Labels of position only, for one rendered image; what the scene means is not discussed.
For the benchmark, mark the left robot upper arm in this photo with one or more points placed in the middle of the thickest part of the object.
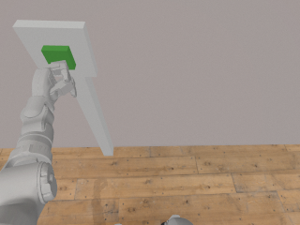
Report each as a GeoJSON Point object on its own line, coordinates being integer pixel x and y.
{"type": "Point", "coordinates": [24, 191]}

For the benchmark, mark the panel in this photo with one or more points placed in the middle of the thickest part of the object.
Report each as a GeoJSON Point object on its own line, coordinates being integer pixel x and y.
{"type": "Point", "coordinates": [34, 34]}

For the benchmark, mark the right robot shin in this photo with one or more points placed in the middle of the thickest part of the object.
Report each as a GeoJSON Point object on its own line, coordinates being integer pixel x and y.
{"type": "Point", "coordinates": [174, 216]}

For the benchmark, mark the left robot forearm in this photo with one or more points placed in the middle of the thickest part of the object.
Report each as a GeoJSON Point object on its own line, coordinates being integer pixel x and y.
{"type": "Point", "coordinates": [36, 138]}

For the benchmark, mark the left robot hand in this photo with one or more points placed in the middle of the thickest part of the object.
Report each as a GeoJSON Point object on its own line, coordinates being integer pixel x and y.
{"type": "Point", "coordinates": [45, 85]}

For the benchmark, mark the button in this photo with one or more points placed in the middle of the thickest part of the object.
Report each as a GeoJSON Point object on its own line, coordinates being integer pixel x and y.
{"type": "Point", "coordinates": [54, 53]}

